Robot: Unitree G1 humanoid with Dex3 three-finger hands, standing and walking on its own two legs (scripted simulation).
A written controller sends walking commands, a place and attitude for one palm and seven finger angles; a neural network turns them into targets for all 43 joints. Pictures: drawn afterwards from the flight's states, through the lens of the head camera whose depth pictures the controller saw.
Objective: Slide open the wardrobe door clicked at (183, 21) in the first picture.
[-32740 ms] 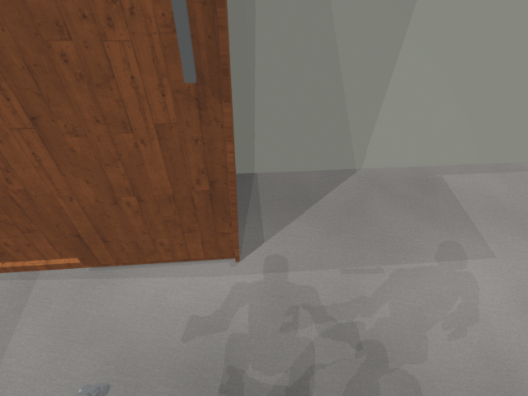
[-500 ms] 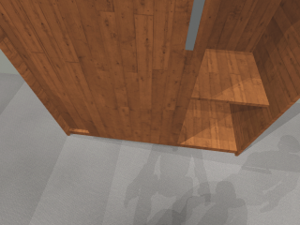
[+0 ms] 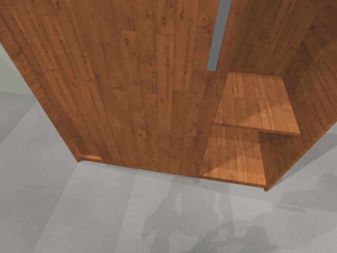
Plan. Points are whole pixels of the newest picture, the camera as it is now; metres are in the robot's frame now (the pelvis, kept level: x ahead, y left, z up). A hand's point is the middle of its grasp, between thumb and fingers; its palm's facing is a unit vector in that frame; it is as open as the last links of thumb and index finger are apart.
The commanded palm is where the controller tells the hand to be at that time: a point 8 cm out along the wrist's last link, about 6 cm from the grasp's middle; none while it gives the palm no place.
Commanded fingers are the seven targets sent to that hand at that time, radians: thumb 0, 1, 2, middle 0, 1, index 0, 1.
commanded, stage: let the arm hang, fingers relaxed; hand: right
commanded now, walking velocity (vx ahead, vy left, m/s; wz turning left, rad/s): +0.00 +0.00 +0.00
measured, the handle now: (221, 16) +0.64 -0.08 +0.25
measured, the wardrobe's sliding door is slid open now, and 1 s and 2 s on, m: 0.43 0.43 0.43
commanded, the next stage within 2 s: look to check the result in 0.10 s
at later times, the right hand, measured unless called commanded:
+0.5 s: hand out of the picture +0.01 -0.18 -0.18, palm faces -0.02 +0.98 -0.20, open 7.4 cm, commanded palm none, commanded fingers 0.00 -0.90 -0.90 0.20 0.30 0.20 0.30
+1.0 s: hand out of the picture +0.03 -0.19 -0.18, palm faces -0.01 +0.98 -0.21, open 7.4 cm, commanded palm none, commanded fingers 0.00 -0.90 -0.90 0.20 0.30 0.20 0.30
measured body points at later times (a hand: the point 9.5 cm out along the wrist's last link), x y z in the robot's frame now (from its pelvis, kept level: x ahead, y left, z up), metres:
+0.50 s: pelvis +0.01 -0.01 +0.00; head +0.04 -0.01 +0.45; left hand +0.01 +0.21 -0.16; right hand +0.02 -0.23 -0.16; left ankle -0.01 +0.11 -0.74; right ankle -0.03 -0.10 -0.74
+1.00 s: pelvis +0.01 -0.01 +0.00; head +0.04 -0.01 +0.45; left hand +0.01 +0.21 -0.16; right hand +0.03 -0.24 -0.16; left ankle -0.01 +0.11 -0.74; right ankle -0.03 -0.10 -0.74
